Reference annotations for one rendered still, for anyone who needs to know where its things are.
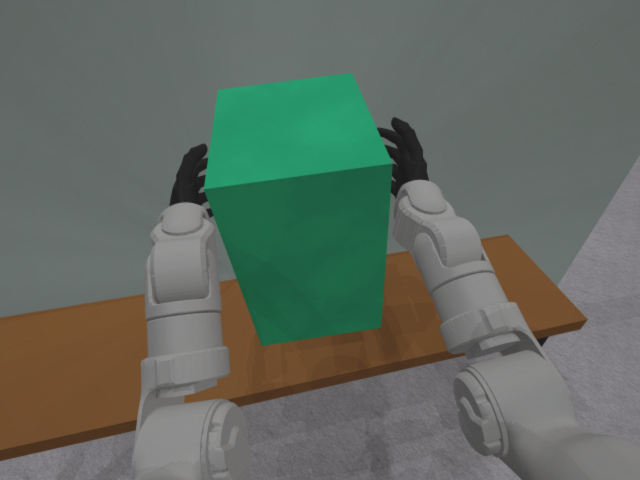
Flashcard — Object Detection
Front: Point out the table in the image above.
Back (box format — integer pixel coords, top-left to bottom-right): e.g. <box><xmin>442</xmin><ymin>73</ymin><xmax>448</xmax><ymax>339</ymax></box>
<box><xmin>0</xmin><ymin>234</ymin><xmax>588</xmax><ymax>461</ymax></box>

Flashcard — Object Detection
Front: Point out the robot left upper arm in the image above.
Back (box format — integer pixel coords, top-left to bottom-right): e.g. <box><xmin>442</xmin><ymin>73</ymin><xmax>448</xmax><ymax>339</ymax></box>
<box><xmin>133</xmin><ymin>399</ymin><xmax>251</xmax><ymax>480</ymax></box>

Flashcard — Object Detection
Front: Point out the left robot hand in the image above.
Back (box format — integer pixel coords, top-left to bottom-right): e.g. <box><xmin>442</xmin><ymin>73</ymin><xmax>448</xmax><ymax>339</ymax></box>
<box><xmin>169</xmin><ymin>144</ymin><xmax>213</xmax><ymax>218</ymax></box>

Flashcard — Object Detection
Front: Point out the right robot hand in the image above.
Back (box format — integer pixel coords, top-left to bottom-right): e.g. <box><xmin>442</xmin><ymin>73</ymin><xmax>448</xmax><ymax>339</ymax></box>
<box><xmin>377</xmin><ymin>117</ymin><xmax>429</xmax><ymax>199</ymax></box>

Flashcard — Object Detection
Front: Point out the robot right upper arm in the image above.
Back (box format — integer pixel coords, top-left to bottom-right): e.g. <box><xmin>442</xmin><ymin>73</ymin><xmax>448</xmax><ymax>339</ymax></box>
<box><xmin>453</xmin><ymin>350</ymin><xmax>640</xmax><ymax>480</ymax></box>

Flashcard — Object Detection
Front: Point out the robot left forearm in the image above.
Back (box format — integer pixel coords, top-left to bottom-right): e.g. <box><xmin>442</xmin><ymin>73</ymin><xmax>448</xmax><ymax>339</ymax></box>
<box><xmin>132</xmin><ymin>202</ymin><xmax>230</xmax><ymax>479</ymax></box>

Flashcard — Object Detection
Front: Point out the robot right forearm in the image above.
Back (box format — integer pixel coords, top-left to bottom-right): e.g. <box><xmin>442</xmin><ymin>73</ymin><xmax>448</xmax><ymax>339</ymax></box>
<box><xmin>392</xmin><ymin>180</ymin><xmax>577</xmax><ymax>420</ymax></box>

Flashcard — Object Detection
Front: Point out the carton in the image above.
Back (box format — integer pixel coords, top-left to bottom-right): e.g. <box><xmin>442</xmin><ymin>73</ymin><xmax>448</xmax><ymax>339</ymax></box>
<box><xmin>204</xmin><ymin>73</ymin><xmax>393</xmax><ymax>346</ymax></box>

